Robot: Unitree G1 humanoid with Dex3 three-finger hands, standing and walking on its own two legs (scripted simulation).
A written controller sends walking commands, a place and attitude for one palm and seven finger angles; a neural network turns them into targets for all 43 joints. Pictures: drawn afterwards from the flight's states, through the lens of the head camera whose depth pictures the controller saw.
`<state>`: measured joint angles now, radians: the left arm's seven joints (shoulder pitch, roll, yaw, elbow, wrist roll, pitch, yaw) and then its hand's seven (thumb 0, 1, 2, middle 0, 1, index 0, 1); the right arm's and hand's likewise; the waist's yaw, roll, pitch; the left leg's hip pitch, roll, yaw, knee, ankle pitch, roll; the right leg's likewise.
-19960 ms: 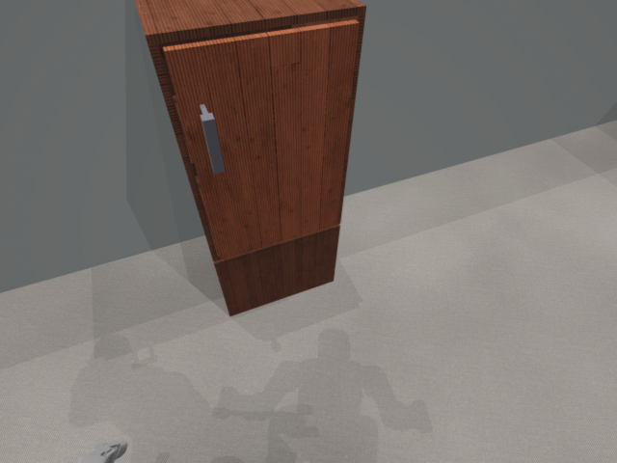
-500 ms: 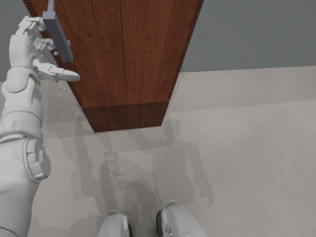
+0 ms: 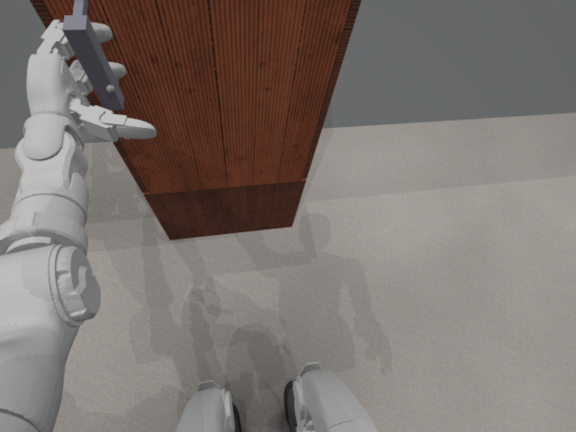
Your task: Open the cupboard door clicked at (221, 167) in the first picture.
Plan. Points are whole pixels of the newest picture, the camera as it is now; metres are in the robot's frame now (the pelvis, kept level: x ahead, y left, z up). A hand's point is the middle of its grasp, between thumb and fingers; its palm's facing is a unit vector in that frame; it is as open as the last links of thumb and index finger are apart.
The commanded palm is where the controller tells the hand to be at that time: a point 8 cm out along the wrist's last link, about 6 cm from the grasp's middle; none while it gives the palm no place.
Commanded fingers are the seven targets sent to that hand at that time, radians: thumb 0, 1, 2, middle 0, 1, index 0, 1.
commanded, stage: slide the fingers in behind the handle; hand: left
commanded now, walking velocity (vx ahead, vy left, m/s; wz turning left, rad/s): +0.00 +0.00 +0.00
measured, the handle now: (98, 56) +0.60 +0.18 +0.09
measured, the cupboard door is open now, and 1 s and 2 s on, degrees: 0 0 42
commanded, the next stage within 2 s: close the thumb around the handle in 0.22 s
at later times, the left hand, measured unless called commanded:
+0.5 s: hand (110, 96) +0.54 +0.16 +0.08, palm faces +0.03 -1.00 -0.01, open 13.1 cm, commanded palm +0.51 +0.20 +0.09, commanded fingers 0.00 0.06 0.54 -0.34 -1.26 -0.34 -1.26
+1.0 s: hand (113, 94) +0.54 +0.16 +0.09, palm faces +0.00 -1.00 -0.01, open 6.1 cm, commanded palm +0.52 +0.20 +0.09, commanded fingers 0.00 0.90 0.90 -0.40 -1.35 -0.40 -1.35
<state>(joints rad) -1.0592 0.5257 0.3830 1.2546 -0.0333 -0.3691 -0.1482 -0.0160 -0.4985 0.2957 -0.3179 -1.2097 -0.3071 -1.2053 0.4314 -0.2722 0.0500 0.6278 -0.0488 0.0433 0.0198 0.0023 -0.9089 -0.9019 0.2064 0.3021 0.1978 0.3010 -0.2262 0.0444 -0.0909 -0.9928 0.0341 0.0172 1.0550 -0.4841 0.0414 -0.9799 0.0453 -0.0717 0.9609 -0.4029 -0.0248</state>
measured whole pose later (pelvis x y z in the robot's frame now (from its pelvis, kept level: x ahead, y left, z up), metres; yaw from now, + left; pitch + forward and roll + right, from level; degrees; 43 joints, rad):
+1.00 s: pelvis +0.00 +0.00 +0.00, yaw +0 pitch +23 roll -3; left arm -1.03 0.49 0.37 1.25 -0.05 -0.38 -0.16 0.00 0.66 0.81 -0.32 -1.31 -0.36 -1.32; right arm 0.43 -0.27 0.04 0.64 -0.05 0.04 0.02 0.00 -0.91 -0.90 0.21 0.30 0.20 0.30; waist -0.21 0.05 -0.10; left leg -0.97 0.03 0.02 1.05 -0.48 0.04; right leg -0.96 0.04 -0.07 0.95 -0.40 -0.02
